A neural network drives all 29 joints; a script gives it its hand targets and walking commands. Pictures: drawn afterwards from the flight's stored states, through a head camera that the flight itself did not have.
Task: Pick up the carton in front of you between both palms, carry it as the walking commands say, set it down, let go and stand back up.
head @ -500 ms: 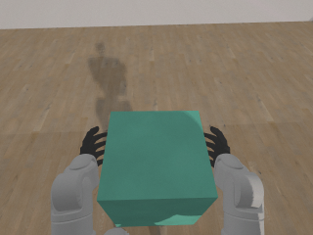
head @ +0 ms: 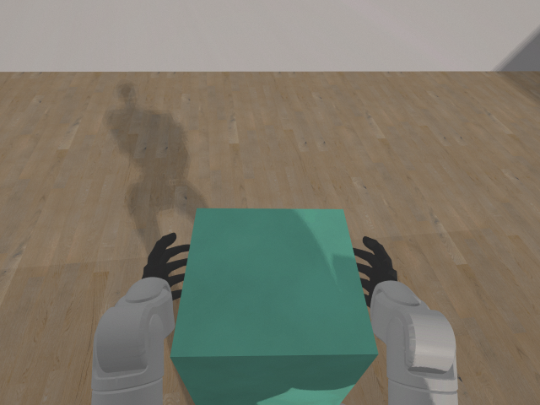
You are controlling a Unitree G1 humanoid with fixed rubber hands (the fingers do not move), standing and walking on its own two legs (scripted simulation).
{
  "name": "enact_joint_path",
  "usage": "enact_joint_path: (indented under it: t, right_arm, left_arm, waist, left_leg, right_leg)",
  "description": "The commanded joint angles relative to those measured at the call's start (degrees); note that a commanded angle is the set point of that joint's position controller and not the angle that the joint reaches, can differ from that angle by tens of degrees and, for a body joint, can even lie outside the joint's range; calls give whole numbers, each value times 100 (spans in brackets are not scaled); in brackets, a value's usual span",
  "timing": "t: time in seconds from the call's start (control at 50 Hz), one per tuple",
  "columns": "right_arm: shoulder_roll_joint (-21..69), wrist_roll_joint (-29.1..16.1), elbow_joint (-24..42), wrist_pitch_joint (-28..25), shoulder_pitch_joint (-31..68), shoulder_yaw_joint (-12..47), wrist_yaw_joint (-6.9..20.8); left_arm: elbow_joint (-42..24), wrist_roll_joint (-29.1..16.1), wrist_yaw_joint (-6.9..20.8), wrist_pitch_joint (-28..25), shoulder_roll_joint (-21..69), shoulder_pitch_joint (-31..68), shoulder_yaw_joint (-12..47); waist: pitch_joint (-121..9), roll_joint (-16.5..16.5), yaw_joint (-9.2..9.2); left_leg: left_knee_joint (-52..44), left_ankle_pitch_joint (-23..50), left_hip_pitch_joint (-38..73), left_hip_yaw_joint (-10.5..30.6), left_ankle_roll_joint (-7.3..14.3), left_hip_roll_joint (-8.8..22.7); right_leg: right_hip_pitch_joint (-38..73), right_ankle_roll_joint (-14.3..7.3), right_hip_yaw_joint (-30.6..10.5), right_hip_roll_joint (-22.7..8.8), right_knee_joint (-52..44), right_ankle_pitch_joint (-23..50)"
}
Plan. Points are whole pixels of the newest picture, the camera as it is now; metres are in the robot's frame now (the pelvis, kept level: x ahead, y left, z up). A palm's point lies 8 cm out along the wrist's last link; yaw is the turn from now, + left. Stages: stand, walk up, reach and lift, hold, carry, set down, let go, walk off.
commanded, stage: carry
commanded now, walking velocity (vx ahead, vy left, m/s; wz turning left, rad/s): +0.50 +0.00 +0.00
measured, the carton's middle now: (269, 314) +0.25 +0.00 +0.01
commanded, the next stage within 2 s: none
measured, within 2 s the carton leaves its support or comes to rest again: neither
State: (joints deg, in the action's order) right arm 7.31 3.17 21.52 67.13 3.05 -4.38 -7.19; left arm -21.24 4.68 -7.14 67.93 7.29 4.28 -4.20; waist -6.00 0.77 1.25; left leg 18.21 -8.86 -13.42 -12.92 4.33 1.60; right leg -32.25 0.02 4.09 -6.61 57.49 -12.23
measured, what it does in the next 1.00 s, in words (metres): walks ahead: right foot, then left foot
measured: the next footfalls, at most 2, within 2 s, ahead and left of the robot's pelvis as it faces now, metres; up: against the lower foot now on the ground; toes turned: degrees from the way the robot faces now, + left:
right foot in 0.30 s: +0.40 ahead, -0.14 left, +0.00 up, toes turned -9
left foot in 0.82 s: +0.72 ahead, +0.09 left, +0.00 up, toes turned +4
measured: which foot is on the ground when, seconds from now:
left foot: down 0.00-0.30, up 0.32-0.80, down 0.82-1.00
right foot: up 0.00-0.28, down 0.30-0.84, up 0.86-1.00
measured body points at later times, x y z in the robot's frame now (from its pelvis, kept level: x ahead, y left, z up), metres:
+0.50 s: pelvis +0.33 -0.06 +0.00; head +0.34 -0.07 +0.45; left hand +0.58 +0.12 +0.08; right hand +0.61 -0.19 +0.07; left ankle +0.27 +0.08 -0.66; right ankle +0.36 -0.13 -0.75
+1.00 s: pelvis +0.63 +0.01 +0.00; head +0.67 +0.03 +0.44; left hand +0.90 +0.16 +0.05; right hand +0.90 -0.14 +0.07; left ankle +0.69 +0.09 -0.75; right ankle +0.58 -0.13 -0.69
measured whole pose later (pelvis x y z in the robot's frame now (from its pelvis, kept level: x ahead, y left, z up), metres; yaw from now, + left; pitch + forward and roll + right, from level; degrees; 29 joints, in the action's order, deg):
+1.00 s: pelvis +0.63 +0.01 +0.00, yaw +0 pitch +4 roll -1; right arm 7.4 2.9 25.5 67.4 4.4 -4.5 -7.0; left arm -25.3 4.4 -7.1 68.5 7.4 5.9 -4.4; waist 0.2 1.8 0.3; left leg 20.5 -5.9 -18.5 -13.4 4.3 3.0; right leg -23.1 1.5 4.3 -3.9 50.7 -23.3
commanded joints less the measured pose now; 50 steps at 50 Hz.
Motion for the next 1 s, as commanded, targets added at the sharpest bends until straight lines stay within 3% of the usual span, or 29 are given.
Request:
enact_joint_path:
  t: [0.0, 0.1, 0.2, 0.24, 0.26, 0.28, 0.3, 0.32, 0.34, 0.36, 0.38, 0.4, 0.44, 0.48, 0.54, 0.7, 0.72, 0.76, 0.78, 0.8, 0.82, 0.84, 0.86, 0.88, 0.9, 0.94, 0.98]
  right_arm:
    - [5224, -1870, 443, -79, 2318, 3965, 1220]
    - [4786, -1870, 806, 17, 2251, 3891, 1131]
    - [4313, -1736, 816, 272, 2126, 3699, 969]
    - [4262, -1734, 853, 358, 2225, 3691, 935]
    - [4251, -1748, 884, 397, 2296, 3703, 923]
    - [4226, -1758, 916, 433, 2325, 3720, 912]
    - [4245, -1778, 1007, 473, 2407, 3780, 901]
    - [4339, -1791, 1121, 489, 2499, 3864, 916]
    - [4550, -1854, 1052, 469, 2594, 3959, 955]
    - [4799, -1878, 1046, 414, 2652, 4036, 994]
    - [5023, -1907, 1007, 346, 2670, 4094, 1024]
    - [5209, -1890, 956, 276, 2618, 4115, 1044]
    - [5362, -1794, 871, 165, 2452, 4129, 1044]
    - [5353, -1682, 807, 90, 2266, 4104, 1013]
    - [5221, -1607, 876, 71, 2217, 4074, 956]
    - [4537, -1726, 954, 383, 2322, 3944, 882]
    - [4493, -1746, 951, 415, 2359, 3920, 888]
    - [4469, -1741, 856, 453, 2286, 3843, 903]
    - [4442, -1708, 798, 455, 2209, 3788, 916]
    - [4419, -1676, 779, 462, 2140, 3740, 937]
    - [4423, -1690, 656, 421, 2245, 3702, 967]
    - [4675, -1790, 583, 369, 2082, 3745, 1002]
    - [4910, -1822, 693, 295, 2132, 3759, 1047]
    - [5197, -1859, 740, 214, 2214, 3808, 1088]
    - [5431, -1884, 797, 130, 2302, 3859, 1121]
    - [5596, -1908, 814, 3, 2276, 3933, 1174]
    - [5535, -1903, 825, -77, 2080, 3950, 1218]
  left_arm:
    - [-415, -1742, 1068, -148, 5310, 2129, 4042]
    - [-849, -1861, 980, -24, 4951, 2196, 4047]
    - [-970, -1933, 916, 254, 4410, 2193, 3890]
    - [-956, -1956, 917, 334, 4295, 2203, 3802]
    - [-904, -1955, 922, 358, 4279, 2140, 3755]
    - [-840, -1940, 930, 373, 4258, 2071, 3678]
    - [-794, -1889, 945, 376, 4213, 2101, 3606]
    - [-695, -1949, 976, 355, 4359, 2105, 3641]
    - [-750, -2015, 1020, 326, 4561, 2045, 3662]
    - [-804, -2061, 1069, 272, 4823, 2136, 3742]
    - [-830, -2079, 1108, 209, 5046, 2228, 3796]
    - [-862, -2088, 1136, 150, 5205, 2309, 3856]
    - [-897, -2127, 1180, 65, 5314, 2308, 3950]
    - [-921, -2141, 1223, 25, 5233, 2219, 3978]
    - [-1029, -2179, 1241, 30, 5007, 2239, 3988]
    - [-882, -1935, 1060, 293, 4314, 2018, 3680]
    - [-862, -1911, 1042, 321, 4299, 2035, 3660]
    - [-854, -1900, 1022, 362, 4300, 2098, 3668]
    - [-860, -1903, 1018, 374, 4302, 2113, 3689]
    - [-849, -1906, 1016, 376, 4275, 2178, 3699]
    - [-969, -1971, 1017, 398, 4391, 2243, 3819]
    - [-973, -2011, 1055, 380, 4508, 2244, 3891]
    - [-934, -2053, 1094, 309, 4813, 2341, 4011]
    - [-949, -2076, 1126, 219, 5074, 2432, 4095]
    - [-955, -2101, 1141, 135, 5313, 2501, 4163]
    - [-923, -2065, 1128, -11, 5565, 2377, 4268]
    - [-887, -1964, 1092, -119, 5599, 2072, 4292]
  waist:
    - [-877, -787, -66]
    - [-484, -767, -30]
    - [-50, -933, -25]
    - [-198, -1029, -70]
    - [-479, -911, -168]
    - [-943, -559, -249]
    - [-1577, 543, -330]
    - [-1813, 1851, -283]
    - [-1652, 1545, -271]
    - [-1661, 1157, -263]
    - [-1622, 577, -243]
    - [-1540, 319, -215]
    - [-1491, 476, -198]
    - [-1310, 576, -207]
    - [-919, 588, -200]
    - [-84, 797, -244]
    - [-14, 831, -249]
    - [-377, 781, -150]
    - [-752, 525, -79]
    - [-1199, 38, -5]
    - [-1955, -1443, 29]
    - [-1952, -1683, 11]
    - [-1880, -1293, -26]
    - [-1920, -806, -44]
    - [-1771, -581, -69]
    - [-1734, -778, -129]
    - [-1780, -885, -138]
  left_leg:
    - [-1300, -383, 1141, 1262, 287, 1441]
    - [-1180, 640, 1548, 827, 267, 1267]
    - [-874, 1601, 1852, 570, 155, 1289]
    - [-279, 2681, 1895, 394, 25, 1257]
    - [541, 3147, 1696, 87, -111, 1084]
    - [1684, 2787, 1051, -78, -286, 851]
    - [3371, 1255, -454, 42, -576, 474]
    - [4824, -1570, -1930, 384, -731, -267]
    - [5535, -1817, -2336, 1118, -548, -36]
    - [5740, -1642, -2439, 1258, -370, 228]
    - [5526, -1310, -2383, 1311, -293, 462]
    - [5144, -987, -2209, 1341, -295, 613]
    - [4548, -586, -1983, 1150, -336, 610]
    - [3950, -379, -2051, 965, -421, 601]
    - [2973, 34, -2346, 714, -554, 584]
    - [1229, 737, -2071, 166, -435, 310]
    - [1071, 774, -1921, 111, -401, 266]
    - [639, 1000, -682, -291, -369, -115]
    - [432, 1234, 433, -353, -385, -197]
    - [554, 2273, 1664, 628, -322, 705]
    - [518, 3350, 3341, 2848, 671, 2286]
    - [108, 4302, 2972, 3275, 938, 2401]
    - [110, 4654, 2617, 2627, 833, 2261]
    - [158, 4482, 2401, 2161, 602, 2096]
    - [36, 4195, 2001, 1702, 404, 1929]
    - [-148, 3676, 1539, 1058, 103, 1558]
    - [-127, 3734, 1418, 701, 153, 1451]
  right_leg:
    - [-519, 146, 121, -132, -812, 489]
    - [-639, 199, 421, -18, -1953, 1099]
    - [-245, -34, 625, 136, -2815, 1168]
    - [507, -161, 847, 332, -3036, 937]
    - [1407, -171, 1146, 613, -3284, 774]
    - [2700, -166, 1034, 596, -3251, 393]
    - [4193, -624, -1096, -876, -3533, -514]
    - [4944, -1248, -3288, -1874, -4351, -417]
    - [4671, -1267, -3118, -1815, -4455, 567]
    - [4437, -1143, -2437, -1645, -4225, 1252]
    - [4087, -976, -1881, -1499, -4165, 1532]
    - [3695, -814, -1464, -1385, -4306, 1437]
    - [3376, -654, -955, -1209, -4606, 876]
    - [3263, -715, -637, -1123, -4856, 564]
    - [3349, -788, -307, -999, -5074, 652]
    - [3655, -592, 359, -776, -4833, 1988]
    - [3706, -508, 456, -761, -4627, 2496]
    - [3592, -223, 914, -537, -3432, 3890]
    - [3176, -23, 1061, -289, -2510, 3780]
    - [2271, 192, 906, -125, -1398, 1950]
    - [594, 441, 699, 531, 433, -300]
    - [222, 337, 103, 755, 1309, -1910]
    - [215, 202, -284, 468, 1467, -1912]
    - [253, 115, -419, 238, 1166, -1722]
    - [361, 79, -446, 41, 563, -1390]
    - [914, 113, -210, 84, -661, -976]
    - [1292, 156, -7, 240, -1519, -944]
